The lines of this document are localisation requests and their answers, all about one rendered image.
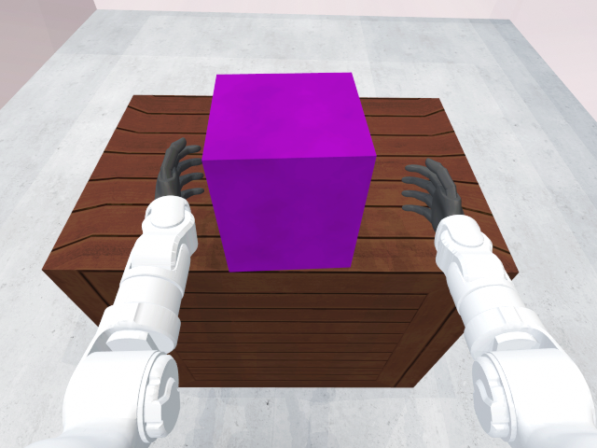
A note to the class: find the pedestal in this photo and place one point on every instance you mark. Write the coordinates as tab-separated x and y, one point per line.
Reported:
383	322

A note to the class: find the carton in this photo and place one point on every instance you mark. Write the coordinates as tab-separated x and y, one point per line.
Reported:
288	160

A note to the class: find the left robot upper arm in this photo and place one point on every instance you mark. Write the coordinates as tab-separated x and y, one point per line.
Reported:
119	399

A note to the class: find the robot left forearm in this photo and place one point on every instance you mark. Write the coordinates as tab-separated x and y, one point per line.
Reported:
144	315

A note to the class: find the robot right hand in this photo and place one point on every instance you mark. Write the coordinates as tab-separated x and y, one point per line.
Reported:
443	200

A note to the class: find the robot right forearm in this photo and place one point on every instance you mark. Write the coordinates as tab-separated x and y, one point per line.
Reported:
493	313

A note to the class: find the robot left hand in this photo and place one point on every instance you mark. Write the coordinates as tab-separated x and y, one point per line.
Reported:
169	181

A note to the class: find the right robot upper arm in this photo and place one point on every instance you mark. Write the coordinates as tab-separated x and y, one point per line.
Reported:
533	398

